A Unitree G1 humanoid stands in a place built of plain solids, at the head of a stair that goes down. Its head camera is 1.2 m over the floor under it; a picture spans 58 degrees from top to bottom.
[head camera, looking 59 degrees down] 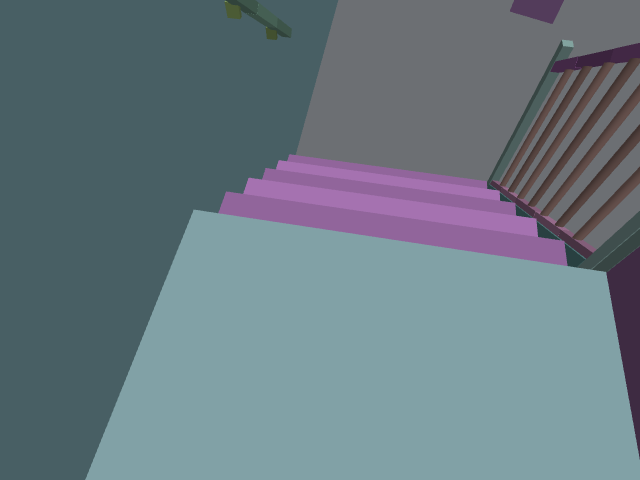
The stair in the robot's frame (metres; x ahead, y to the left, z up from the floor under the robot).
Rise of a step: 0.21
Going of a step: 0.24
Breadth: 1.33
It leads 10 degrees to the right of straight ahead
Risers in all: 6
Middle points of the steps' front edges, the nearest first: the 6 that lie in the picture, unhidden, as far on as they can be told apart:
0.72 -0.23 0.00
0.96 -0.27 -0.21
1.20 -0.32 -0.42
1.44 -0.36 -0.63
1.67 -0.42 -0.83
1.92 -0.44 -1.04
